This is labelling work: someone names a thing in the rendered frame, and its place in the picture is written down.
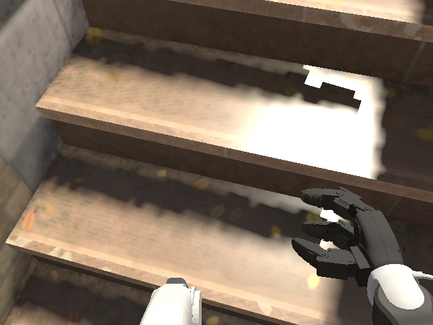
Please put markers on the robot left shin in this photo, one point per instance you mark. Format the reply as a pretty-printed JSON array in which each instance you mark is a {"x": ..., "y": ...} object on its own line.
[{"x": 174, "y": 280}]

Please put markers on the robot right hand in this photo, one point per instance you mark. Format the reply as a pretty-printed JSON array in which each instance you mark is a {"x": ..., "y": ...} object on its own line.
[{"x": 365, "y": 247}]

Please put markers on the left robot thigh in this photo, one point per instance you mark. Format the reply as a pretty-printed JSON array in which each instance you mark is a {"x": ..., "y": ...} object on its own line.
[{"x": 174, "y": 304}]

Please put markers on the robot right forearm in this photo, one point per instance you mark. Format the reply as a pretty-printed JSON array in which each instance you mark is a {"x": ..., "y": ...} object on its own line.
[{"x": 397, "y": 298}]

